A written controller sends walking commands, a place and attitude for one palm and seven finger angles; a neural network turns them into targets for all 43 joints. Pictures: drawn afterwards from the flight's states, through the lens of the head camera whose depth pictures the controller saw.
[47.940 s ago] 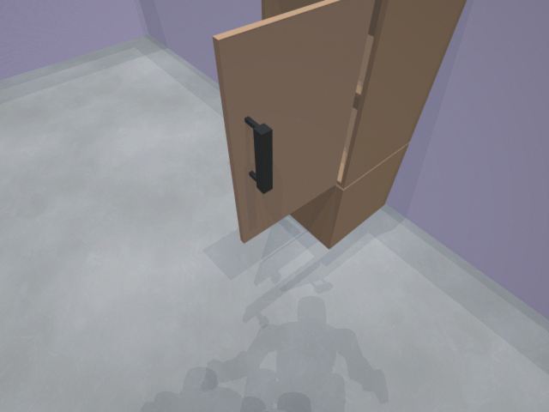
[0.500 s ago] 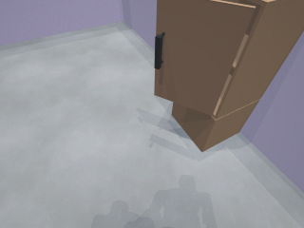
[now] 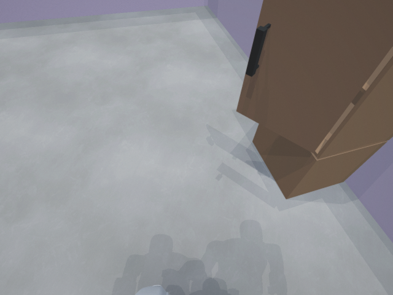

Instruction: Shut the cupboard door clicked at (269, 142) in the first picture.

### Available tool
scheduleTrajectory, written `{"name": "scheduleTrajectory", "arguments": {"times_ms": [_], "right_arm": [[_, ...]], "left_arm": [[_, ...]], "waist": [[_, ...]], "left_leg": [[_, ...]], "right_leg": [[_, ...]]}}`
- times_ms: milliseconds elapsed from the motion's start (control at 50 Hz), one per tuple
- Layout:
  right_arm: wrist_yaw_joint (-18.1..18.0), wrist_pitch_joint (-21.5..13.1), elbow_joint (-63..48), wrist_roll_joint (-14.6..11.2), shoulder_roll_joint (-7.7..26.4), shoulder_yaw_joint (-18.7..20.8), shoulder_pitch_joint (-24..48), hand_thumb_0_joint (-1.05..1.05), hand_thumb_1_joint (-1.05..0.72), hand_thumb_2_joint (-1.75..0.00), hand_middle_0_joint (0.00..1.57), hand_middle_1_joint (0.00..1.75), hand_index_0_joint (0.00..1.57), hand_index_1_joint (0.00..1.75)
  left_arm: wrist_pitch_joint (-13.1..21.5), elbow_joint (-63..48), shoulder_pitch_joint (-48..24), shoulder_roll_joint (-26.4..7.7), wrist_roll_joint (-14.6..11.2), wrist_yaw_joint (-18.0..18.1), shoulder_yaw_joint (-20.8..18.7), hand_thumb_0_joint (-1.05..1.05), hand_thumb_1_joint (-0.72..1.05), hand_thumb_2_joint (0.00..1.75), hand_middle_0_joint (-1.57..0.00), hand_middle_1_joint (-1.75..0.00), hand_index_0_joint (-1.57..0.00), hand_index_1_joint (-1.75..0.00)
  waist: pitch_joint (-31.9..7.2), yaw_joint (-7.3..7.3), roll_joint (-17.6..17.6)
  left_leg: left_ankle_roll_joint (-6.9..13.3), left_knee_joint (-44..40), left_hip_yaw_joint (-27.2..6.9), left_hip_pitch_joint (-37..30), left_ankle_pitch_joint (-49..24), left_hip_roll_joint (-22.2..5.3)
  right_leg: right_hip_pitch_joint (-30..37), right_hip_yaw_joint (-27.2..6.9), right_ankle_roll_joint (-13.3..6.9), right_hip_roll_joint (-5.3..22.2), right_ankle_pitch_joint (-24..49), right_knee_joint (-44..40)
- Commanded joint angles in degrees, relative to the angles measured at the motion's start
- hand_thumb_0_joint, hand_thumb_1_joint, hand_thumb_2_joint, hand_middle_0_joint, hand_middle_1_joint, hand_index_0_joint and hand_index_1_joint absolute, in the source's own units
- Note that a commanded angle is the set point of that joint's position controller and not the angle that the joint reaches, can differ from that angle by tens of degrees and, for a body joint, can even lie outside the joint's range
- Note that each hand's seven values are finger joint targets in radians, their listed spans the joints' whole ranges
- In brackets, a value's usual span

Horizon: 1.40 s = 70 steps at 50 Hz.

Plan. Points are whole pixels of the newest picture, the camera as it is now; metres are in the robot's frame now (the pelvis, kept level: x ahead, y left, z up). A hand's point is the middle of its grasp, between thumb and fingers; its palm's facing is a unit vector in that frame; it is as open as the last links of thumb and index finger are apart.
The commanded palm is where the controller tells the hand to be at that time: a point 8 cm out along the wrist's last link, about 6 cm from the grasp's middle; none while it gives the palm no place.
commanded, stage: walk to a spot facing it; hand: left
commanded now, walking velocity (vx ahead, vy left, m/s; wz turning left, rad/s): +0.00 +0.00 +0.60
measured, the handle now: (258, 50) +0.88 -0.20 +0.02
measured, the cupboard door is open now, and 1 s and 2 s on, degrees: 34 34 34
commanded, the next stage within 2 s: turn to face it in 1.26 s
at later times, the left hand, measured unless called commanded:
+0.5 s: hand out of the picture +0.02 +0.18 -0.13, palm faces +0.29 -0.90 -0.32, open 7.4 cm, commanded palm none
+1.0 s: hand out of the picture +0.03 +0.20 -0.13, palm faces +0.61 -0.73 -0.31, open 7.4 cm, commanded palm none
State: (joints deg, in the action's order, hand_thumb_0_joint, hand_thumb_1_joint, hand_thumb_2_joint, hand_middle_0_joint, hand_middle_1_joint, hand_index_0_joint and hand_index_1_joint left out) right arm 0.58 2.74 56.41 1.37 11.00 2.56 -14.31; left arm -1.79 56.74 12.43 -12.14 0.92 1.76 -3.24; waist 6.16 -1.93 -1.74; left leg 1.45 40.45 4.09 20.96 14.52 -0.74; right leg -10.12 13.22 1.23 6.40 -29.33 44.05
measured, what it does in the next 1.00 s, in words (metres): walks ahead, turning left: right foot, then left foot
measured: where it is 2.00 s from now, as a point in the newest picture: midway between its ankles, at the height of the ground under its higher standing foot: (171, 290)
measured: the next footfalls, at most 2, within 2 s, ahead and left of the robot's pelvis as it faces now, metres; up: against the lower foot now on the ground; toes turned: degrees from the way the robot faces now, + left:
right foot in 0.32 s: +0.05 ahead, -0.16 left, +0.00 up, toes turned +13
left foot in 0.64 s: +0.01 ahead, +0.11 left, +0.00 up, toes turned +30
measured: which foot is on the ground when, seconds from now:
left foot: down 0.00-0.32, up 0.34-0.62, down 0.64-0.94, up 0.96-1.00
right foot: up 0.00-0.30, down 0.32-0.64, up 0.66-0.92, down 0.94-1.00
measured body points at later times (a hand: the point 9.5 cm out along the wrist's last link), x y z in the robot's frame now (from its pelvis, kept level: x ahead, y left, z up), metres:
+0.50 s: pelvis +0.01 -0.04 +0.02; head +0.08 -0.05 +0.47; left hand +0.01 +0.23 -0.10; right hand +0.17 -0.28 -0.13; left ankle -0.03 +0.08 -0.65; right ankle +0.01 -0.17 -0.71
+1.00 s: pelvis +0.10 -0.03 +0.01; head +0.14 -0.03 +0.46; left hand +0.00 +0.24 -0.10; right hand +0.28 -0.21 -0.15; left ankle -0.02 +0.07 -0.68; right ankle +0.17 -0.10 -0.71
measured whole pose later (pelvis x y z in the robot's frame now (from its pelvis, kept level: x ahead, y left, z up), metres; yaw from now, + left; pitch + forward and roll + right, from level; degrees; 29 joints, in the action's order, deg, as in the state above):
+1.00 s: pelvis +0.10 -0.03 +0.01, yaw +40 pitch +1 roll +1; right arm 1.0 3.0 54.0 1.5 13.7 3.4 -15.2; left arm 1.2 48.4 12.7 -13.7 1.8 -0.7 -3.2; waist 3.6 -0.7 2.2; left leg 0.3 51.7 -5.9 21.9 29.6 1.8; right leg -19.4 5.9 -0.1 3.6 -18.4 37.4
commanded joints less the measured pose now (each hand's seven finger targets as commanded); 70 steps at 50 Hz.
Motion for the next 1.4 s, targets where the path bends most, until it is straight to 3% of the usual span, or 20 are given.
{"name": "scheduleTrajectory", "arguments": {"times_ms": [0, 240, 260, 300, 380, 540, 580, 620, 680, 880, 900, 920, 960, 1020, 1100, 1260, 1300, 1340, 1360, 1380], "right_arm": [[-1.58, -1.01, -2.85, 0.83, 15.68, 3.61, -8.13, 0.00, -0.90, -0.90, 0.20, 0.30, 0.20, 0.30], [-1.20, -0.54, -7.34, 0.39, 13.84, 4.08, 2.12, 0.00, -0.90, -0.90, 0.20, 0.30, 0.20, 0.30], [-1.08, -0.34, -8.29, -0.05, 12.57, 4.11, 4.18, 0.00, -0.90, -0.90, 0.20, 0.30, 0.20, 0.30], [-0.42, -0.32, -10.28, -0.48, 7.15, 3.78, 4.37, 0.00, -0.90, -0.90, 0.20, 0.30, 0.20, 0.30], [0.57, 0.21, -9.36, 0.04, 7.72, 3.48, 2.84, 0.00, -0.90, -0.90, 0.20, 0.30, 0.20, 0.30], [1.27, -0.39, -11.49, -0.73, 6.33, 1.71, 8.45, 0.00, -0.90, -0.90, 0.20, 0.30, 0.20, 0.30], [1.08, -0.99, -10.14, -0.23, 8.63, 2.07, 3.09, 0.00, -0.90, -0.90, 0.20, 0.30, 0.20, 0.30], [0.42, -1.64, -8.12, 0.62, 19.85, 4.78, -6.71, 0.00, -0.90, -0.90, 0.20, 0.30, 0.20, 0.30], [-1.03, -1.87, -8.06, 0.63, 16.71, 3.66, -5.20, 0.00, -0.90, -0.90, 0.20, 0.30, 0.20, 0.30], [-0.66, -2.04, -9.45, 0.39, 14.38, 3.44, 5.86, 0.00, -0.90, -0.90, 0.20, 0.30, 0.20, 0.30], [-0.59, -2.15, -10.11, -0.07, 12.14, 3.05, 7.30, 0.00, -0.90, -0.90, 0.20, 0.30, 0.20, 0.30], [-0.35, -2.49, -11.35, -0.81, 6.86, 1.98, 5.94, 0.00, -0.90, -0.90, 0.20, 0.30, 0.20, 0.30], [0.14, -2.26, -11.66, 0.29, 8.48, 2.85, 7.02, 0.00, -0.90, -0.90, 0.20, 0.30, 0.20, 0.30], [1.36, -1.39, -7.93, 0.28, 6.16, 2.50, 4.50, 0.00, -0.90, -0.90, 0.20, 0.30, 0.20, 0.30], [1.73, -0.65, -7.81, -0.01, 3.23, 1.39, 5.58, 0.00, -0.90, -0.90, 0.20, 0.30, 0.20, 0.30], [1.78, -1.24, -10.92, -0.01, 3.95, 0.71, 8.92, 0.00, -0.90, -0.90, 0.20, 0.30, 0.20, 0.30], [1.38, -1.84, -9.26, 0.41, 7.52, 1.68, 0.55, 0.00, -0.90, -0.90, 0.20, 0.30, 0.20, 0.30], [0.42, -2.43, -7.86, 0.36, 18.61, 4.03, -8.47, 0.00, -0.90, -0.90, 0.20, 0.30, 0.20, 0.30], [-0.30, -2.11, -7.37, -0.28, 18.20, 3.27, -8.77, 0.00, -0.90, -0.90, 0.20, 0.30, 0.20, 0.30], [-1.45, -2.68, -8.27, -0.21, 15.88, 2.54, -4.18, 0.00, -0.90, -0.90, 0.20, 0.30, 0.20, 0.30]], "left_arm": [[-0.41, -8.98, -4.19, -6.41, 0.12, 0.60, -2.24, 0.00, 0.90, 0.90, -0.20, -0.30, -0.20, -0.30], [0.38, -9.56, 2.47, -6.59, 0.17, -0.38, -2.02, 0.00, 0.90, 0.90, -0.20, -0.30, -0.20, -0.30], [0.65, -9.06, 5.26, -7.81, 0.20, -0.15, -2.56, 0.00, 0.90, 0.90, -0.20, -0.30, -0.20, -0.30], [1.27, -10.54, 4.00, -15.91, 1.47, 0.40, -3.88, 0.00, 0.90, 0.90, -0.20, -0.30, -0.20, -0.30], [2.04, -12.09, -4.60, -9.49, 0.78, 0.75, -2.03, 0.00, 0.90, 0.90, -0.20, -0.30, -0.20, -0.30], [1.87, -9.08, 5.26, -13.53, 1.00, 0.52, -3.56, 0.00, 0.90, 0.90, -0.20, -0.30, -0.20, -0.30], [1.89, -9.58, 4.76, -13.33, 0.35, 0.15, -3.65, 0.00, 0.90, 0.90, -0.20, -0.30, -0.20, -0.30], [1.81, -13.54, 2.57, -7.17, -0.04, -0.91, -1.76, 0.00, 0.90, 0.90, -0.20, -0.30, -0.20, -0.30], [1.33, -14.82, -7.13, -7.87, 0.48, -1.11, -2.01, 0.00, 0.90, 0.90, -0.20, -0.30, -0.20, -0.30], [2.17, -9.70, 5.86, -7.52, 0.83, -3.26, -2.60, 0.00, 0.90, 0.90, -0.20, -0.30, -0.20, -0.30], [2.82, -8.27, 11.71, -9.93, 1.14, -2.84, -3.37, 0.00, 0.90, 0.90, -0.20, -0.30, -0.20, -0.30], [3.64, -7.99, 15.73, -15.37, 1.96, -1.76, -4.35, 0.00, 0.90, 0.90, -0.20, -0.30, -0.20, -0.30], [3.46, -9.31, 10.36, -14.53, 0.79, -0.75, -3.80, 0.00, 0.90, 0.90, -0.20, -0.30, -0.20, -0.30], [4.52, -9.96, 2.55, -6.89, 0.47, -0.62, -1.75, 0.00, 0.90, 0.90, -0.20, -0.30, -0.20, -0.30], [4.82, -7.03, 8.50, -6.41, 0.51, -0.11, -1.69, 0.00, 0.90, 0.90, -0.20, -0.30, -0.20, -0.30], [3.84, -6.77, 9.37, -9.76, 0.76, 0.12, -2.86, 0.00, 0.90, 0.90, -0.20, -0.30, -0.20, -0.30], [3.70, -7.70, 7.70, -10.97, 0.29, 0.04, -3.39, 0.00, 0.90, 0.90, -0.20, -0.30, -0.20, -0.30], [3.32, -11.48, 6.86, -5.43, -0.72, -0.45, -1.67, 0.00, 0.90, 0.90, -0.20, -0.30, -0.20, -0.30], [2.50, -12.76, 5.03, -5.96, -0.33, 0.46, -1.63, 0.00, 0.90, 0.90, -0.20, -0.30, -0.20, -0.30], [1.95, -10.88, 5.60, -3.77, -0.27, 0.78, -1.50, 0.00, 0.90, 0.90, -0.20, -0.30, -0.20, -0.30]], "waist": [[-7.02, -2.83, 13.13], [-10.60, 2.45, 10.20], [-10.29, 4.19, 8.59], [-6.02, 4.64, -13.13], [-3.34, -0.89, -9.08], [-7.64, 3.57, -11.69], [-10.24, 0.24, -7.61], [-15.15, -4.75, 21.45], [-6.65, -4.61, 14.26], [-4.38, 4.96, 8.98], [-5.94, 8.00, 1.49], [-7.74, 9.85, -17.37], [-2.87, 5.58, -12.96], [-1.42, 0.78, -6.36], [-4.92, 2.19, -7.53], [-6.29, 2.28, -8.79], [-11.94, -2.31, -5.40], [-20.40, -5.25, 17.58], [-18.97, -4.66, 6.22], [-18.43, -2.35, 10.18]], "left_leg": [[11.10, -24.33, -34.41, -7.43, -7.77, -20.03], [5.47, -20.13, -25.19, -2.39, -5.57, -7.04], [3.36, -17.55, -23.45, 3.64, -1.04, -4.63], [-4.27, 10.46, -7.44, 16.45, 16.35, 7.41], [-4.57, 28.63, -6.84, 14.73, 11.70, -0.09], [-3.58, -1.37, 2.39, 3.29, 8.32, 1.57], [-1.98, -12.71, 2.00, -9.65, -1.52, 1.86], [11.79, -17.36, -29.76, -29.47, -29.06, -22.17], [11.09, -21.92, -28.37, -16.40, -1.26, -17.79], [5.69, -18.76, -20.91, 6.48, 21.48, -6.25], [3.56, -8.90, -16.84, 14.41, 22.45, -1.46], [-0.60, 11.93, -6.67, 24.31, 23.33, 6.15], [-1.08, 31.62, -9.90, 24.02, 17.36, 0.31], [-2.98, 32.23, -6.76, 17.65, 4.27, -2.84], [-3.76, 22.20, -1.29, 16.10, 4.17, -1.68], [-0.91, -0.86, 5.34, 5.16, 4.02, 1.70], [0.44, -10.59, 4.49, -9.86, -6.27, 2.47], [14.78, -12.23, -28.03, -32.39, -59.23, -24.72], [15.70, -12.34, -22.60, -28.12, -54.53, -25.99], [13.64, -14.29, -20.40, -23.49, -45.13, -23.09]], "right_leg": [[-17.92, -13.47, 0.34, -1.90, -6.93, 24.27], [-2.66, -12.27, 1.02, -7.70, 8.65, -9.70], [4.38, -12.76, 0.64, -6.21, 12.69, -18.05], [3.32, -38.93, -10.17, 19.48, 2.81, -34.35], [-1.39, -20.25, -10.45, 12.31, 34.92, -23.05], [10.09, -10.68, -6.40, 11.89, 56.64, -12.99], [4.07, -7.66, -3.07, 10.82, 50.69, -4.67], [-24.30, -4.06, 3.08, -0.95, -9.11, 18.80], [-27.82, -13.38, 2.00, 0.62, -2.47, 22.18], [1.82, -7.14, 2.38, -6.78, 11.43, -9.62], [11.81, -12.27, 1.62, -3.07, 6.01, -17.63], [17.72, -34.45, -3.38, 14.38, -10.92, -30.89], [4.46, -45.12, -9.10, 22.16, -16.31, -37.03], [-1.34, -17.64, -6.31, 13.56, 15.42, -31.58], [8.81, -5.64, -5.23, 11.66, 51.43, -24.52], [11.98, -1.02, -5.19, 14.33, 65.17, -14.25], [7.16, 1.22, -2.62, 13.06, 59.40, -0.34], [-21.44, -3.42, 2.92, 0.20, -9.42, 28.13], [-20.86, -11.16, 1.77, 0.91, -8.18, 28.89], [-21.34, -12.80, 2.10, 0.90, -5.63, 28.38]]}}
